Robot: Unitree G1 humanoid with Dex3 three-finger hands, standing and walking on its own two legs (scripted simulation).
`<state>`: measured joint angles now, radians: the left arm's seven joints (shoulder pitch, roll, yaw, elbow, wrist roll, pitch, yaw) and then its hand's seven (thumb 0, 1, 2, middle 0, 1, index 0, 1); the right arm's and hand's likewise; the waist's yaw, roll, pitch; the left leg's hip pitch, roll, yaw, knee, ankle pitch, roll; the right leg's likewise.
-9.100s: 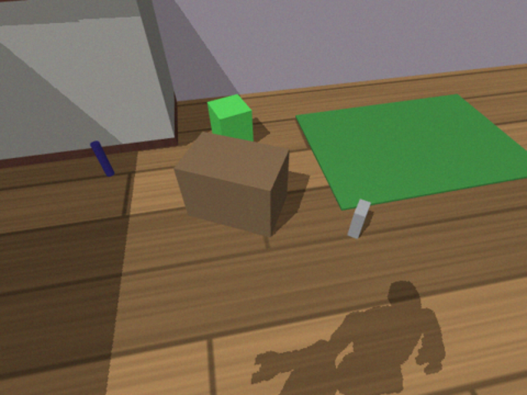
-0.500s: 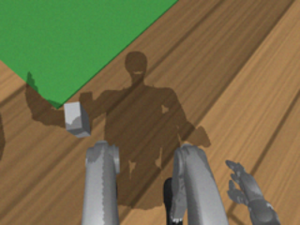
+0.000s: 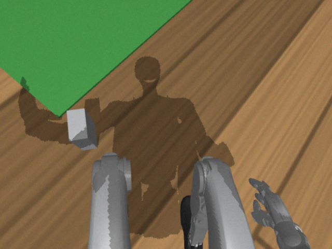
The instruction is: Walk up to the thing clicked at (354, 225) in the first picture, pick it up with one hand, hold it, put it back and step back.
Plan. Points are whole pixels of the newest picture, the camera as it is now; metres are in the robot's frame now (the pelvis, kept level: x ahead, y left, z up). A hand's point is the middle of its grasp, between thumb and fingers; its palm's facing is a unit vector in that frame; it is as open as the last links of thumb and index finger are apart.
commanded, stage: go down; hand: left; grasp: from the side
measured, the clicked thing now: (83, 131) +0.42 +0.29 -0.30
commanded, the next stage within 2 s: approach in 0.58 s
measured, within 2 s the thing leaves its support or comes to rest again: neither
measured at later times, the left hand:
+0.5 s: hand out of the picture +0.26 +0.47 +0.00, palm faces +0.39 -0.92 -0.09, open 17.6 cm
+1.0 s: hand out of the picture +0.29 +0.45 -0.06, palm faces +0.38 -0.92 +0.00, open 17.5 cm
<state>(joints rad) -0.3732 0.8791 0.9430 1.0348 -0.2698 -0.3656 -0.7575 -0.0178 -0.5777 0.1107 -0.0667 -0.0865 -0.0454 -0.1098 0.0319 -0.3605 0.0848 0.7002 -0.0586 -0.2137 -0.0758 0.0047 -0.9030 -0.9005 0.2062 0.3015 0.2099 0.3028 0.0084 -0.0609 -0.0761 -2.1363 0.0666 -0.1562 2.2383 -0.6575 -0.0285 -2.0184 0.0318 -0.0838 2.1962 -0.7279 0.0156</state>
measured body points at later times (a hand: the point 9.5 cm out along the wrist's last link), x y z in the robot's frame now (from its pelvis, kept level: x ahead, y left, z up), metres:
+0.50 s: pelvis +0.00 +0.00 -0.01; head +0.21 +0.08 +0.38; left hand +0.24 +0.52 +0.01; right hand +0.23 -0.25 -0.11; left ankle +0.09 +0.14 -0.35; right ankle +0.09 -0.12 -0.35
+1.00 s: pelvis +0.00 +0.00 -0.04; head +0.21 +0.09 +0.35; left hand +0.27 +0.50 -0.06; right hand +0.23 -0.26 -0.13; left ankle +0.09 +0.14 -0.35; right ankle +0.09 -0.12 -0.35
